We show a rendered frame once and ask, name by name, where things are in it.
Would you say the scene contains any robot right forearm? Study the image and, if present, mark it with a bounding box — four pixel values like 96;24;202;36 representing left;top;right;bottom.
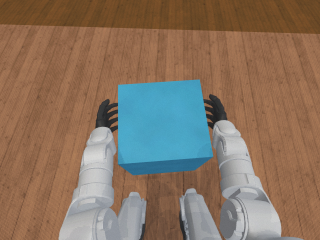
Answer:
212;120;282;233

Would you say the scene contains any left robot thigh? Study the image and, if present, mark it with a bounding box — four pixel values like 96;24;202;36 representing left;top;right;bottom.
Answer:
117;196;147;240

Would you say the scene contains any robot left upper arm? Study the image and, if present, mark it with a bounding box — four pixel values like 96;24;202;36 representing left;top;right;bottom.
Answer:
59;206;121;240

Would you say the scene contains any robot left forearm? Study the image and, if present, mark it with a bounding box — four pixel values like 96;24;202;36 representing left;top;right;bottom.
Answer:
58;127;117;240

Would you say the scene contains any carton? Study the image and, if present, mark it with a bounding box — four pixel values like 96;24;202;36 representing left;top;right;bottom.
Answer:
118;79;214;176

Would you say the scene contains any right robot shin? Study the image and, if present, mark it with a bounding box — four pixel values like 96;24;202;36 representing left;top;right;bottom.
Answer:
183;188;204;240

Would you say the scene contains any robot right upper arm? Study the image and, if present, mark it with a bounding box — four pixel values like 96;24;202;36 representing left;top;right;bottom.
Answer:
219;197;304;240

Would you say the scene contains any right robot hand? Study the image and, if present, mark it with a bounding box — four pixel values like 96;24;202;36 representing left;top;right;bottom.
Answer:
203;94;228;129

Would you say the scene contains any left robot hand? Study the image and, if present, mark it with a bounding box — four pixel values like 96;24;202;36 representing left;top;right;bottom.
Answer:
95;99;118;133

